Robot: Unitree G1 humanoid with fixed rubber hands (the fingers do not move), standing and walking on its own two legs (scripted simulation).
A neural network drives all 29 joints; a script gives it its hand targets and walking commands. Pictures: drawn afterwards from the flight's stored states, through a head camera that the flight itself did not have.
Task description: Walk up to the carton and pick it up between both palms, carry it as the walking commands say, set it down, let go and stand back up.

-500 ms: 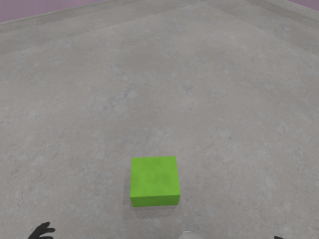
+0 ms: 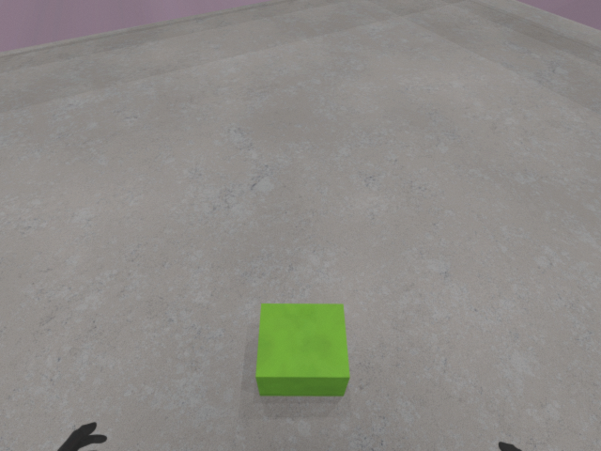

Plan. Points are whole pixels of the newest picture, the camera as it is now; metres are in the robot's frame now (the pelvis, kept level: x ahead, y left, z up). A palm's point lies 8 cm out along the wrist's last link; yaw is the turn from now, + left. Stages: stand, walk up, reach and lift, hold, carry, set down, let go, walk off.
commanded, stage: walk up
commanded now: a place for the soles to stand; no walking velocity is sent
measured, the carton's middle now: (302, 349) +0.52 -0.02 -0.67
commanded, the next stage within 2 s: reach and lift in 0.32 s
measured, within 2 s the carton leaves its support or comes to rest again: neither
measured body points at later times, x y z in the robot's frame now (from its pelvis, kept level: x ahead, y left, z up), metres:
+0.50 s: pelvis -0.01 -0.01 +0.00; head +0.08 -0.02 +0.44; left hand +0.16 +0.29 -0.09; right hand +0.18 -0.30 -0.11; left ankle +0.00 +0.13 -0.72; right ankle +0.04 -0.13 -0.72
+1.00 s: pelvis -0.02 -0.01 -0.05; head +0.16 -0.02 +0.37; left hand +0.28 +0.27 -0.15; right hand +0.28 -0.27 -0.16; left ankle +0.00 +0.14 -0.72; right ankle +0.04 -0.14 -0.72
